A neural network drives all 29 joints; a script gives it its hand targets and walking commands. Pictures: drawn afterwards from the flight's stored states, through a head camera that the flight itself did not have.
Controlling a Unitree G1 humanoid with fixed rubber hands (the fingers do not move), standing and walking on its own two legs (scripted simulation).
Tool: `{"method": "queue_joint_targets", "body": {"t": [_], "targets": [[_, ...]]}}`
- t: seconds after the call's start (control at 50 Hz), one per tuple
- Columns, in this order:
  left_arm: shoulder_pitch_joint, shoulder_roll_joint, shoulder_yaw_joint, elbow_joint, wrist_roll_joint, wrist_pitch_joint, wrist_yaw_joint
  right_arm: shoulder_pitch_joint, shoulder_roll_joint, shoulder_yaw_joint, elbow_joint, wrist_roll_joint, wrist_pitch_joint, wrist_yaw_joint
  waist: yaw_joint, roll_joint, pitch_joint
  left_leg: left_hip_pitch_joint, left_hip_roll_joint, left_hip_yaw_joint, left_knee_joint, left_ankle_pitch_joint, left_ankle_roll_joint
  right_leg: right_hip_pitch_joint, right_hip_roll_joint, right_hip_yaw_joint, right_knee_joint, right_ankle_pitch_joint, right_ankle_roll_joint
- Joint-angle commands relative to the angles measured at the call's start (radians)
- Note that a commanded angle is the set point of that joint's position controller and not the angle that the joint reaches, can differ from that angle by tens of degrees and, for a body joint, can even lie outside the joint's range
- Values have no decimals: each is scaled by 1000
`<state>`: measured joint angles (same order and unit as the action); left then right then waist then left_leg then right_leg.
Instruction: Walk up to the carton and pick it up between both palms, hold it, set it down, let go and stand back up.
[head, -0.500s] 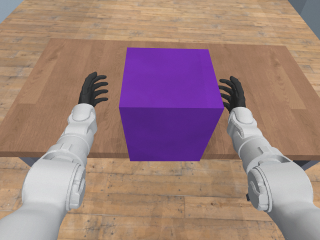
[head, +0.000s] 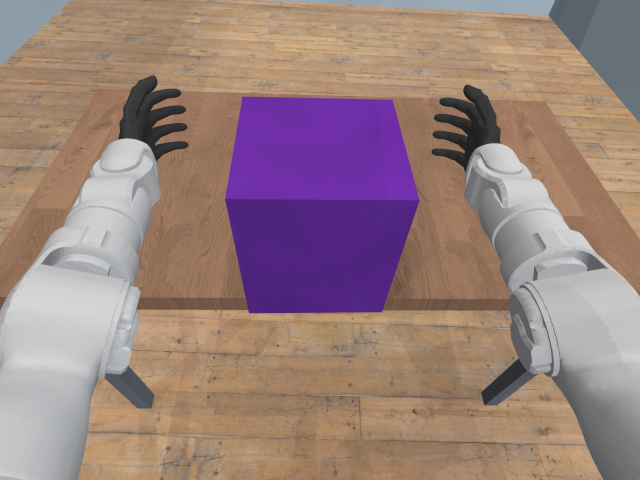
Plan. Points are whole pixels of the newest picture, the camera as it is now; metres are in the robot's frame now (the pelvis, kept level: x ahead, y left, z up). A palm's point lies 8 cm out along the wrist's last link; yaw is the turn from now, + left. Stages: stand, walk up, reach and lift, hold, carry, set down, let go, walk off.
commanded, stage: set down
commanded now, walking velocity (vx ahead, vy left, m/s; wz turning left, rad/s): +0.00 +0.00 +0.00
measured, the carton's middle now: (317, 211) +0.49 -0.03 +0.05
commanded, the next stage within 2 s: none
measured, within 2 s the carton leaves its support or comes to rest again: neither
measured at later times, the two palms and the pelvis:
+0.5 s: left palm (112, 121) +0.48 +0.20 +0.21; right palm (503, 121) +0.45 -0.23 +0.22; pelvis +0.02 +0.00 +0.01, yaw +0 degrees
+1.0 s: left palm (114, 242) +0.38 +0.21 +0.13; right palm (497, 222) +0.38 -0.22 +0.14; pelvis +0.02 +0.00 +0.01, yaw -1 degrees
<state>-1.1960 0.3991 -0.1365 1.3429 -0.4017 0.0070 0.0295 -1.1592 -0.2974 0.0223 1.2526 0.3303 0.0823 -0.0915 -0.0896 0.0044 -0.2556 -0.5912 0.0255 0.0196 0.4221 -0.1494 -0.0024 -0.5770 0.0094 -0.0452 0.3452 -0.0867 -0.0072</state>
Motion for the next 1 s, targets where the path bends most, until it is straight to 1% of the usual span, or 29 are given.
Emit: {"method": "queue_joint_targets", "body": {"t": [0.0, 0.12, 0.26, 0.28, 0.3, 0.34, 0.38, 0.42, 0.48, 0.54, 0.6, 0.68, 0.74, 0.78, 0.84, 0.92, 0.98], "targets": [[-579, 186, 21, -252, -2, 26, 5, -535, -186, -61, -228, -26, 22, -21, -12, 82, -608, 370, -21, -18, 8, 236, -34, 266, 8, -8, -6, 266, 29], [-577, 204, 40, -346, 3, 133, 5, -544, -203, -87, -291, -32, 114, -34, -19, 84, -596, 416, -27, -25, 5, 301, -34, 307, 15, -9, -34, 298, 12], [-574, 225, 59, -400, 8, 235, -1, -557, -224, -82, -330, -8, 201, -33, -17, 75, -537, 426, -34, -33, -15, 325, -32, 367, 18, -4, -52, 320, 7], [-552, 196, 56, -387, 25, 263, -5, -579, -222, -64, -242, 20, 207, -35, -15, 70, -518, 422, -21, -23, -44, 302, -25, 407, 4, 15, -49, 301, -1], [-525, 201, 65, -368, 37, 284, -11, -558, -218, -51, -210, 36, 212, -38, -9, 69, -481, 409, -21, -21, -56, 286, -20, 439, -1, 23, -56, 293, -2], [-459, 203, 83, -334, 58, 307, -25, -515, -215, -30, -176, 63, 218, -40, -3, 57, -403, 376, -22, -21, -81, 262, -10, 502, -9, 36, -65, 298, -1], [-404, 213, 104, -331, 76, 302, -39, -471, -215, -25, -189, 76, 209, -43, 3, 38, -355, 366, -23, -22, -104, 264, -3, 561, -12, 48, -74, 319, 2], [-365, 218, 124, -368, 89, 282, -49, -426, -210, -33, -241, 72, 189, -46, 6, 20, -347, 386, -24, -23, -120, 288, 2, 599, -9, 53, -84, 350, 4], [-320, 211, 151, -493, 111, 253, -52, -361, -196, -56, -347, 47, 159, -45, 13, 13, -390, 464, -30, -19, -128, 377, -2, 616, 4, 49, -103, 411, -1], [-258, 183, 172, -639, 133, 250, -48, -291, -187, -70, -442, 27, 150, -40, 23, 32, -419, 564, -32, -14, -121, 472, -17, 600, 20, 41, -132, 447, -17], [-163, 150, 192, -774, 156, 274, -41, -198, -189, -82, -523, 15, 155, -34, 33, 61, -416, 642, -32, -8, -106, 546, -36, 584, 32, 39, -162, 449, -36], [3, 108, 216, -928, 187, 320, -34, -54, -192, -118, -650, -9, 160, -34, 43, 81, -383, 657, -30, -3, -96, 578, -48, 600, 38, 41, -185, 427, -53], [112, 91, 226, -1041, 198, 350, -33, 44, -188, -143, -766, -25, 162, -40, 45, 75, -350, 626, -33, 3, -91, 564, -49, 630, 39, 42, -181, 414, -56], [175, 84, 230, -1107, 199, 367, -32, 104, -182, -150, -837, -32, 164, -42, 46, 64, -319, 602, -35, 6, -92, 532, -47, 641, 39, 43, -173, 396, -53], [253, 81, 240, -1175, 201, 386, -33, 188, -169, -153, -917, -36, 172, -45, 50, 42, -256, 568, -38, 12, -97, 473, -43, 645, 37, 45, -161, 365, -46], [326, 78, 253, -1210, 191, 385, -38, 278, -140, -142, -971, -35, 177, -46, 55, 10, -168, 519, -36, 20, -115, 363, -28, 634, 30, 51, -143, 301, -32], [356, 79, 250, -1203, 171, 352, -39, 318, -111, -132, -991, -32, 164, -42, 62, 2, -138, 486, -32, 28, -127, 273, -17, 614, 23, 56, -131, 234, -24]]}}
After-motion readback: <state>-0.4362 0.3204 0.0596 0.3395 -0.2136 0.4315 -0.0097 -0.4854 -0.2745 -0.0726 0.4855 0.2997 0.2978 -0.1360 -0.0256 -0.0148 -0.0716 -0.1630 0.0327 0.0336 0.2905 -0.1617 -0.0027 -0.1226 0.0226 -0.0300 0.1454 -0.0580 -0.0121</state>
